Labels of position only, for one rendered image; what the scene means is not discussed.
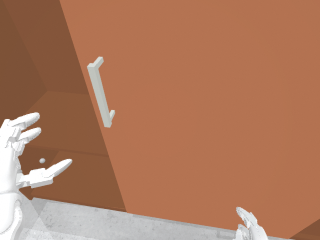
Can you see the robot left hand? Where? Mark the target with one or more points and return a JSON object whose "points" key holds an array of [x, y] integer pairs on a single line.
{"points": [[12, 144]]}

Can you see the handle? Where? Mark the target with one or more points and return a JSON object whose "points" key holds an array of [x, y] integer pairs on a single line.
{"points": [[93, 70]]}

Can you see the wardrobe door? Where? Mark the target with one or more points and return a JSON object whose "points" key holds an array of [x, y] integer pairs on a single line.
{"points": [[313, 229], [217, 106]]}

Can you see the robot right hand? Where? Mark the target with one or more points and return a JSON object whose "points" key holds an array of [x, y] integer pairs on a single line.
{"points": [[253, 230]]}

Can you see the left robot forearm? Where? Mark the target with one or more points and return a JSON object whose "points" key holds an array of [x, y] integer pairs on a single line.
{"points": [[12, 219]]}

